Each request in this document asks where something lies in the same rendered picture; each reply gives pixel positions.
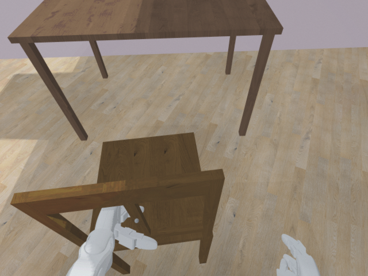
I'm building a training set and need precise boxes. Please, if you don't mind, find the robot left forearm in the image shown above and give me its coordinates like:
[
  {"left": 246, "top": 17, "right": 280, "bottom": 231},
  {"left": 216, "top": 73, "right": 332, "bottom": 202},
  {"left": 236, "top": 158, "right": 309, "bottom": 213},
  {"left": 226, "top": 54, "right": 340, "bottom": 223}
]
[{"left": 66, "top": 228, "right": 115, "bottom": 276}]

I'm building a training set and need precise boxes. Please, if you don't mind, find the left robot hand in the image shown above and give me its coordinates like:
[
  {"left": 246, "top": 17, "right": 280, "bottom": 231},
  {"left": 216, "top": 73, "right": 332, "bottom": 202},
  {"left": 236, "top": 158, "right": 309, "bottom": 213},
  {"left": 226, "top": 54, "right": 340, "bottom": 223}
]
[{"left": 95, "top": 205, "right": 158, "bottom": 250}]

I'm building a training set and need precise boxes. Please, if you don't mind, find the right robot hand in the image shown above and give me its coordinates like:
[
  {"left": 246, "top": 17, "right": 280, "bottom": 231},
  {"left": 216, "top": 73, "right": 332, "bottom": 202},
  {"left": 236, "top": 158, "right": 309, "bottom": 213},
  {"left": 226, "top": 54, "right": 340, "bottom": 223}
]
[{"left": 277, "top": 234, "right": 321, "bottom": 276}]

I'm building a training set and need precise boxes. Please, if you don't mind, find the table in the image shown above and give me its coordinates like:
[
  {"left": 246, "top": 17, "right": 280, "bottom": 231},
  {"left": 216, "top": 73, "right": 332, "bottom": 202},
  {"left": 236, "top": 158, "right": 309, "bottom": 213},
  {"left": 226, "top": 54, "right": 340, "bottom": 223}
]
[{"left": 8, "top": 0, "right": 283, "bottom": 141}]

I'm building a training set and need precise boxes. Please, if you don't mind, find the chair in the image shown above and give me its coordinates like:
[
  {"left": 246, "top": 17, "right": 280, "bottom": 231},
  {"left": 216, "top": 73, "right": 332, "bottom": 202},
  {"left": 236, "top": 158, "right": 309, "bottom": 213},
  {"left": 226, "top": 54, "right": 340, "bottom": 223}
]
[{"left": 10, "top": 132, "right": 225, "bottom": 274}]

